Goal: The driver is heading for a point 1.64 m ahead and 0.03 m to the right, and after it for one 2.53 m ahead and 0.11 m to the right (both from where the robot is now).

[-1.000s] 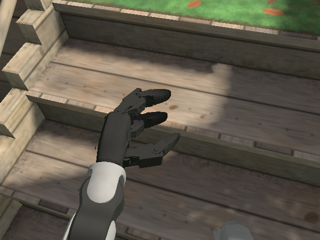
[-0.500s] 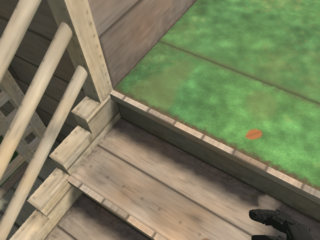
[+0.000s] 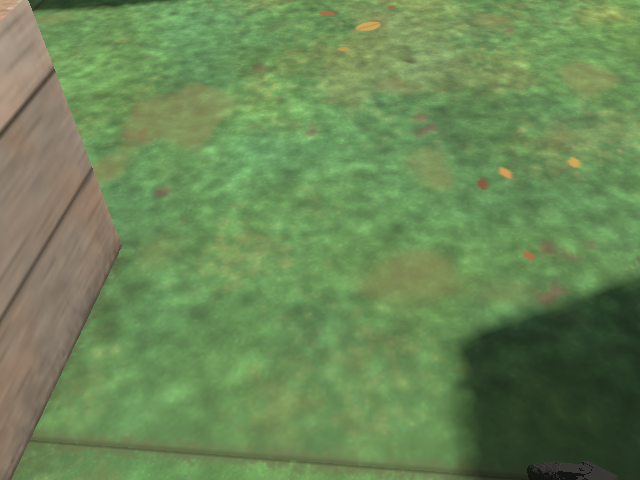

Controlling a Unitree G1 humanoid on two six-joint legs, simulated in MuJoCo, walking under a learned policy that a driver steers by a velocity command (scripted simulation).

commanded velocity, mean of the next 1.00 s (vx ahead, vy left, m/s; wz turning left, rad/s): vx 1.00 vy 0.00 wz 0.06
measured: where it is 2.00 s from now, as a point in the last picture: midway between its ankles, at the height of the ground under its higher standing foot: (313, 89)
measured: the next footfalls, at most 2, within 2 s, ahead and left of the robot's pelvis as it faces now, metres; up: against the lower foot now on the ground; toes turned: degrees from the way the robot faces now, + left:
left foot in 0.26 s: +0.41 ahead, +0.05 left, +0.17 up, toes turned -12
right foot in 0.64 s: +0.71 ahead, -0.29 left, +0.17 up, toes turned -9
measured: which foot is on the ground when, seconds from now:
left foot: up 0.00-0.24, down 0.26-0.64, up 0.66-1.00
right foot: down 0.00-0.26, up 0.28-0.62, down 0.64-1.00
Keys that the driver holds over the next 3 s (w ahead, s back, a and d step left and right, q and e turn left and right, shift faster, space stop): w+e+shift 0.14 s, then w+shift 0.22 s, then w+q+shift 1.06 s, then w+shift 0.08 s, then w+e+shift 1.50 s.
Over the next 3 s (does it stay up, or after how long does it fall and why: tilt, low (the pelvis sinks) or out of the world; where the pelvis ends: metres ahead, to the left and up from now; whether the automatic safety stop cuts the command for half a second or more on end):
stays up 2.69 0.23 0.24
